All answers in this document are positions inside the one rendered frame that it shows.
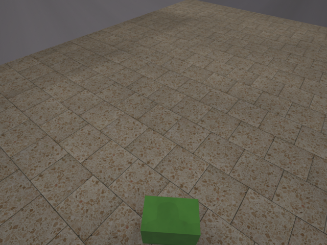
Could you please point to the carton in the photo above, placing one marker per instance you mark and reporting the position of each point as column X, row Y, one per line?
column 170, row 221

